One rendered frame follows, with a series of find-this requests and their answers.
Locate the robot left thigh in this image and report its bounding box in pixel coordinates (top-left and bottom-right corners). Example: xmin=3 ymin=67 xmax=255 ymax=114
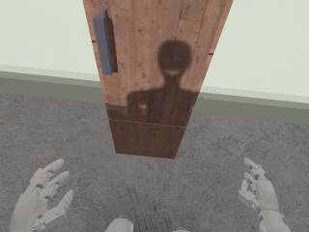
xmin=105 ymin=217 xmax=134 ymax=232

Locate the cupboard door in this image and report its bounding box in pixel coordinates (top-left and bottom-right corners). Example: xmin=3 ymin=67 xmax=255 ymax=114
xmin=88 ymin=0 xmax=227 ymax=127

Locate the left robot hand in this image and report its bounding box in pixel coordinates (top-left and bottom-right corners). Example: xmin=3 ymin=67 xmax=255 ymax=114
xmin=9 ymin=159 xmax=74 ymax=232

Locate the robot right forearm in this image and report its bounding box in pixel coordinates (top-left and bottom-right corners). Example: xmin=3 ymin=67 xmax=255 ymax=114
xmin=258 ymin=210 xmax=292 ymax=232

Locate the right robot hand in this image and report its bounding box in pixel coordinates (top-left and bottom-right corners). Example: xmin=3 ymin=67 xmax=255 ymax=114
xmin=239 ymin=158 xmax=280 ymax=214

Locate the handle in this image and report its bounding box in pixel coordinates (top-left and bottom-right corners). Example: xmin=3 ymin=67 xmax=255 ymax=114
xmin=93 ymin=8 xmax=114 ymax=75

